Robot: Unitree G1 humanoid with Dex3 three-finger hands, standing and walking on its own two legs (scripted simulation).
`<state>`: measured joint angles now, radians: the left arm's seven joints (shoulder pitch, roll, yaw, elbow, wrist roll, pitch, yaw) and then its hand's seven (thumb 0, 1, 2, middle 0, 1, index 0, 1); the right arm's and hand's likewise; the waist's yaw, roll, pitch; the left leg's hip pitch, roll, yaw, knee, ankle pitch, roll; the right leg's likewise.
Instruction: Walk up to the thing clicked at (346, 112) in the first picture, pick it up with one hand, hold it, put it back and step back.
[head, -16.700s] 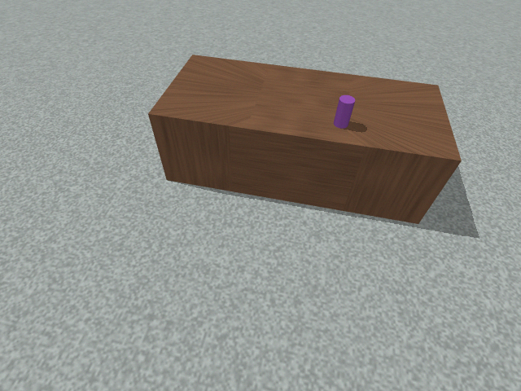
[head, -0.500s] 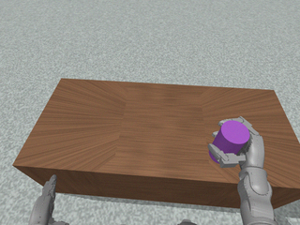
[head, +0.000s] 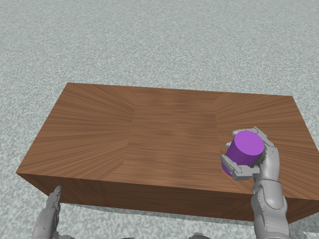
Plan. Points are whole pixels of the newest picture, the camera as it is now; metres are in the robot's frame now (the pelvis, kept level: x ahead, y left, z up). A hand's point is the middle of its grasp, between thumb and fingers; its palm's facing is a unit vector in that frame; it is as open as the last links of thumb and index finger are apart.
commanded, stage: hold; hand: right
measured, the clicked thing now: (240, 155) +0.32 -0.17 +0.04
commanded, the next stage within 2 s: crouch in 1.28 s
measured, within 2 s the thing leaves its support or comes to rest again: neither
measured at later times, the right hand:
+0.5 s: hand (242, 152) +0.33 -0.18 +0.05, palm faces +0.14 +0.99 +0.01, open 8.8 cm
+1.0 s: hand (233, 148) +0.34 -0.16 +0.05, palm faces +0.12 +0.99 +0.01, open 8.8 cm
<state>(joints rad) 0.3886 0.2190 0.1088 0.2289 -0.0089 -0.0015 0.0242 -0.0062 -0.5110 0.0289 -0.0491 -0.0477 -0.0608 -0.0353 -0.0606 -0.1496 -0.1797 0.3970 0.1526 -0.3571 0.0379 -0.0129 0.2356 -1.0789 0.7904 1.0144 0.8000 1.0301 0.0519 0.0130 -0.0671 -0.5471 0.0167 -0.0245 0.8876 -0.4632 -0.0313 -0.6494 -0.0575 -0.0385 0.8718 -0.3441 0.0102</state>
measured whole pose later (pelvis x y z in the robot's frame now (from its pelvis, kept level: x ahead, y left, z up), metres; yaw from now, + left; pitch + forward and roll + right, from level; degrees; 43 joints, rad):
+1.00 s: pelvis +0.00 +0.01 +0.00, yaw +0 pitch +8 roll +0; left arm 0.39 0.22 0.09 0.20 -0.01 0.00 0.02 -0.01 -0.52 0.04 -0.05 -0.05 -0.06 -0.04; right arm -0.11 -0.15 -0.17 0.43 0.14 -0.36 0.03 -0.01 0.24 -1.08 0.79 1.02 0.80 1.03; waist 0.06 0.00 -0.08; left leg -0.56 0.01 -0.02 0.91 -0.48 -0.03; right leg -0.67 -0.06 -0.03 0.89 -0.36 0.02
